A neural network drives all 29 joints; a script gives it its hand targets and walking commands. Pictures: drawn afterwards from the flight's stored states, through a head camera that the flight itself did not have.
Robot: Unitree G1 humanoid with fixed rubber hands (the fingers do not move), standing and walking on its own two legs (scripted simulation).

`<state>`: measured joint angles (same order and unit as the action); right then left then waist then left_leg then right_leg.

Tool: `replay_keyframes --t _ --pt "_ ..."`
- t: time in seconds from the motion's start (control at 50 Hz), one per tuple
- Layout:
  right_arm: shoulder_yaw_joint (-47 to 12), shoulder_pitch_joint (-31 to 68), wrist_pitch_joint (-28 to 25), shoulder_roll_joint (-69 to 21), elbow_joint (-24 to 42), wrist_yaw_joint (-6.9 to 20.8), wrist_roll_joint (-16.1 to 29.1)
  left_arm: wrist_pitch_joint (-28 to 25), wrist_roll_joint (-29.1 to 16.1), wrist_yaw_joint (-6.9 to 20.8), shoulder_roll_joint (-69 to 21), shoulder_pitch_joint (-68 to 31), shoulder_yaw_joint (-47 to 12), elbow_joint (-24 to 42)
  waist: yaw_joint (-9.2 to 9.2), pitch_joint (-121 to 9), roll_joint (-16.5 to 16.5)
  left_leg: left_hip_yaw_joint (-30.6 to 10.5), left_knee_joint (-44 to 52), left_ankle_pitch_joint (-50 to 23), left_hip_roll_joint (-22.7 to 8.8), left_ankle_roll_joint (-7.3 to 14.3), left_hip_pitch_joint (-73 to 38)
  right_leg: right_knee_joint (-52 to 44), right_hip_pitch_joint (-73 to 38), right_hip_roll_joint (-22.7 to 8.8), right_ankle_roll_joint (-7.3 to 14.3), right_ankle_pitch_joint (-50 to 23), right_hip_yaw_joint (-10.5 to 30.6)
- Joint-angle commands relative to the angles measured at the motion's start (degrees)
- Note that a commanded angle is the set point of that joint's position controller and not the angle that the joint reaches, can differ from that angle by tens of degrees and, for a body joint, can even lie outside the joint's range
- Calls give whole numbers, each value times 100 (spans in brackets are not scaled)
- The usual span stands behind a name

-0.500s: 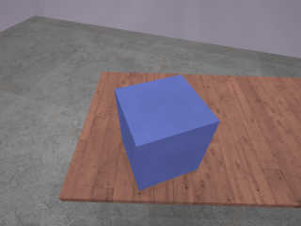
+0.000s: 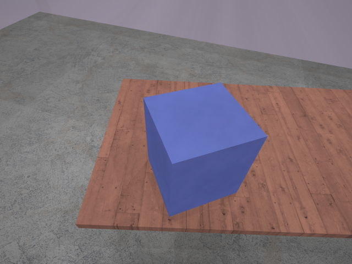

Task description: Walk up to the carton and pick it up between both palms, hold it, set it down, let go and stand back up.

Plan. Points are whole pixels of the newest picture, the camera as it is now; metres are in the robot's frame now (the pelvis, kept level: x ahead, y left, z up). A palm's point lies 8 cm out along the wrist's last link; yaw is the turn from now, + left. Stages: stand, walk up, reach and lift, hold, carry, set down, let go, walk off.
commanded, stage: walk up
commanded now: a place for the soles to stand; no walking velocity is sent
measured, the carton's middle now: (194, 150) +0.41 -0.04 +0.03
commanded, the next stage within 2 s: none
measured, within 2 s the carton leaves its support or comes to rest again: neither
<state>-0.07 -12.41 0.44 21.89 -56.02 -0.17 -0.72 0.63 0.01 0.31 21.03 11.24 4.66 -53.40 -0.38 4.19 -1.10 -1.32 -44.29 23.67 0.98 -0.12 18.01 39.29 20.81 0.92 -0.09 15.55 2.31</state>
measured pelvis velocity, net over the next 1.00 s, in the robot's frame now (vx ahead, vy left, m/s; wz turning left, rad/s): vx -0.10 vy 0.00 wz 0.00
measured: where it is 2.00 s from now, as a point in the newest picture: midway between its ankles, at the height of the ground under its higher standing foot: outside the picture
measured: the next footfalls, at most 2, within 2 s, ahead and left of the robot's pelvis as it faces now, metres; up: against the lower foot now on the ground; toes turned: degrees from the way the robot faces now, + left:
right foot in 0.34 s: -0.06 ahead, -0.12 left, +0.00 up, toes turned +3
left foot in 0.58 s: -0.01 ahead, +0.12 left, +0.00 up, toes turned -1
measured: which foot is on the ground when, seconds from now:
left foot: down 0.00-0.38, up 0.40-0.56, down 0.58-1.00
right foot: down 0.00-0.04, up 0.06-0.32, down 0.34-1.00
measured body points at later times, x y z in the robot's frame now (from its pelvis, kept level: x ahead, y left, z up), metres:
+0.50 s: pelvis -0.12 -0.01 +0.00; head -0.09 -0.02 +0.45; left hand -0.03 +0.31 -0.11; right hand -0.05 -0.32 -0.13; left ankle -0.02 +0.11 -0.70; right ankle -0.10 -0.12 -0.72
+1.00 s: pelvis -0.10 +0.00 +0.00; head -0.06 -0.01 +0.45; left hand -0.01 +0.32 -0.11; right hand -0.05 -0.31 -0.13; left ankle -0.05 +0.12 -0.72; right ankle -0.10 -0.12 -0.72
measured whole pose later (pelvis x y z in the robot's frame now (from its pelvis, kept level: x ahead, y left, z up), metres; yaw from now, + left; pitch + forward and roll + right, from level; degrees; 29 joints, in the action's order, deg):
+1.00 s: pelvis -0.10 +0.00 +0.00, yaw +0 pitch -2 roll -1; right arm -0.1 -11.8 -1.5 21.4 -58.1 -0.1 -0.7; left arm -0.4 0.0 0.5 20.8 9.2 4.6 -55.2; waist -0.4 7.6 1.7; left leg -1.2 -39.3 17.0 0.0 0.5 20.2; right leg 38.8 15.5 2.1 0.6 21.1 2.1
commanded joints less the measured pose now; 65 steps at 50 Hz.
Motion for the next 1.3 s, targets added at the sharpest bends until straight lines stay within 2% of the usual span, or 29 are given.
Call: replay_keyframes --t 0.0,0.02,0.04,0.12,0.16,0.18,0.24,0.3,0.32,0.34,0.36,0.38,0.4,0.46,0.52,0.54,0.56,0.6,0.64,0.72,0.74,0.78,0.84,0.96,1.0,1.04,1.08,1.24,1.28 --pt "576 -257 -82 1585 375 -195 33 143 -146 -179 1140 -988 48 906 -196 99 781 -1473 2049 -3238 -1443 985 42 1298 370 78 261 -986 3" --pt "615 -286 -111 1787 340 -202 -2 204 -42 -236 1073 -832 -11 863 -214 218 1198 -2496 2364 -4299 -2145 1189 -34 2000 893 393 141 1883 102" --pt "634 -72 -106 1829 501 -190 -73 257 -90 -277 1157 -583 51 696 -26 97 1014 -2486 2465 -3584 -2173 1419 344 2719 621 375 268 2072 557" --pt "563 1031 -52 1418 941 -172 -87 261 -15 -135 1256 -130 256 269 191 580 900 -1904 2667 -1215 -1588 1340 1405 3263 207 390 160 1453 570" --pt "559 880 -48 1463 997 -127 -47 231 21 -107 1380 -214 274 374 33 704 1267 -1699 2677 -81 -1263 1225 1348 2860 188 229 162 1303 383" --pt "534 746 -88 1223 981 -120 -26 201 40 -65 1272 -36 243 348 -14 383 960 -1974 2688 475 -1235 1219 787 2580 382 173 113 1351 408" --pt "586 396 -73 1448 954 -95 -122 41 49 -23 1113 127 212 175 7 -245 1286 -2022 2431 1027 -1318 1229 19 505 -21 -212 165 2135 59" --pt "518 785 17 1295 1019 -48 -95 -77 92 -31 1035 510 205 -212 335 -362 1109 -1458 1980 1564 -936 869 636 -1373 -1299 -4 255 903 -343" --pt "403 447 -4 1161 888 -83 -106 -88 196 -86 1173 413 210 -149 331 -315 518 -1423 1632 1536 -943 609 1111 -1797 -1627 -315 426 1315 351" --pt "441 448 27 1013 862 -47 -88 -184 216 -122 1519 401 257 -102 300 169 -26 -829 512 1153 -221 207 1666 -2338 -1296 -1137 626 2571 2250" --pt "461 496 -1 1034 811 -57 -91 -226 272 -98 1924 -11 360 41 386 387 -387 -481 -115 605 88 139 1479 -2992 -281 -1849 970 3614 3397" --pt "480 388 -25 1115 660 -88 -99 -255 304 -83 1960 -410 310 110 220 555 -168 -689 -529 830 -15 198 929 -2892 435 -2114 1277 3780 3356" --pt "560 215 -21 1249 565 -30 -129 -308 244 -77 1814 -542 294 152 27 677 73 -554 -506 462 -169 198 768 -2688 540 -1845 1019 3585 2979" --pt "521 -125 -98 1171 212 91 -64 -336 145 -47 1427 -730 139 184 -85 110 -192 -295 74 -418 -186 196 -305 -2364 490 -1174 827 2635 1770" --pt "482 -372 -124 973 179 87 -16 -279 136 6 1191 -1021 56 250 -209 -55 -826 -227 686 -624 -117 225 -1114 -1988 1083 -1016 754 2622 1417" --pt "458 -231 -162 1120 93 52 -68 -232 162 -1 1229 -1013 25 291 -190 7 -679 -225 845 -432 -64 275 -1245 -1860 1224 -895 758 2587 1328" --pt "479 -330 -237 1215 59 8 4 -212 120 -14 1129 -985 -4 260 -236 10 -474 -657 1692 -527 -376 282 -1268 -1317 1095 -746 575 2089 973" --pt "416 201 -357 1625 135 -67 -108 -147 46 -25 904 -593 -30 171 47 -12 392 -2980 3027 1112 -1517 837 -405 176 553 39 250 1212 245" --pt "420 668 -363 1744 191 -63 -151 -126 31 16 1119 -123 50 -15 307 -84 491 -2542 3099 2193 -1495 960 353 189 -408 -102 228 1134 -14" --pt "290 901 -270 1273 199 2 -47 -279 124 24 1198 -132 27 -163 303 -75 208 -1108 2120 694 -679 390 501 -1632 -954 -540 502 999 905" --pt "303 710 -282 1244 181 23 -11 -294 122 11 1265 -456 -23 -17 53 -110 69 -864 1906 98 -502 319 17 -1686 -488 -645 586 1058 1135" --pt "305 606 -299 1260 115 24 -27 -299 117 1 1299 -729 24 80 -15 -446 346 -795 1957 -45 -523 362 -463 -1574 -320 -639 503 804 1088" --pt "303 567 -346 1253 211 -16 -17 -278 67 13 1130 -599 13 10 75 -601 22 -1268 2231 -40 -845 538 -329 -1179 -666 -375 392 426 526" --pt "254 658 -357 1078 130 -40 31 -341 58 -60 1216 -370 2 -116 172 -1214 7 -765 1354 -2547 -627 396 -700 -1137 -1248 -766 445 -1667 799" --pt "258 571 -341 1042 113 -50 80 -305 25 -44 1187 -534 -13 -18 46 -1299 -413 -651 1552 -2241 -626 429 -937 -1213 -1219 -766 405 -1393 743" --pt "261 681 -333 1072 111 -73 33 -317 8 -75 1130 -457 -40 7 140 -1223 244 -722 1472 -2895 -724 435 -889 -1021 -1216 -764 449 -1840 668" --pt "309 593 -298 1115 118 -54 55 -301 62 -91 1218 -573 -25 10 41 -1269 -200 -815 1479 -2487 -713 510 -893 -1064 -949 -735 422 -1260 745" --pt "270 803 -319 1164 42 -32 6 -287 63 -54 1152 -487 -56 -20 83 -1121 107 -893 1811 -1641 -768 502 -875 -1320 -778 -696 348 -547 713" --pt "265 705 -311 1120 42 -12 -1 -295 95 -47 1258 -589 -25 -64 46 -1024 -252 -687 1728 -1220 -570 430 -691 -1432 -869 -732 362 -289 894"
